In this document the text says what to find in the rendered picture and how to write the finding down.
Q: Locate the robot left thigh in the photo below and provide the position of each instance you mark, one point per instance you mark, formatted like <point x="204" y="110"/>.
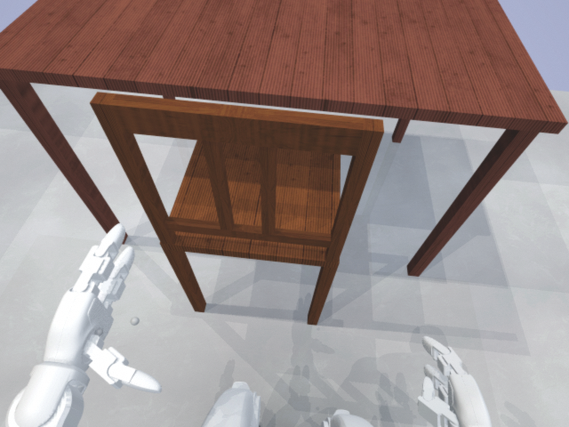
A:
<point x="235" y="407"/>

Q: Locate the left robot hand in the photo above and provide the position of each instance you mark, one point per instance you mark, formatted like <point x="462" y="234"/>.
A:
<point x="86" y="306"/>

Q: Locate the left robot shin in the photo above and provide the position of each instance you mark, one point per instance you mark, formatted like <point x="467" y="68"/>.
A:
<point x="240" y="385"/>

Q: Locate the right robot hand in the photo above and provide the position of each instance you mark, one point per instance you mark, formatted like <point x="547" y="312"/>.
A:
<point x="460" y="402"/>

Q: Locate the chair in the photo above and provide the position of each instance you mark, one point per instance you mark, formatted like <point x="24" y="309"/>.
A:
<point x="261" y="184"/>

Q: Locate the table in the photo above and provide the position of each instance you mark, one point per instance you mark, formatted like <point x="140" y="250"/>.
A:
<point x="447" y="61"/>

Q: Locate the robot left forearm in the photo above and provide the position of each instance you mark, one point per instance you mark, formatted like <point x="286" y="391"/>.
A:
<point x="52" y="398"/>

